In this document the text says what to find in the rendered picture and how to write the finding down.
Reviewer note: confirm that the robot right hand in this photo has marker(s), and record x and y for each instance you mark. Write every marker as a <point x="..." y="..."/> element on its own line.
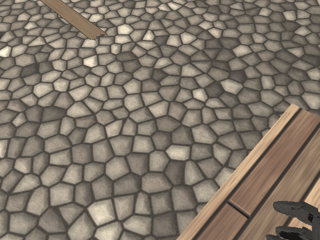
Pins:
<point x="304" y="212"/>

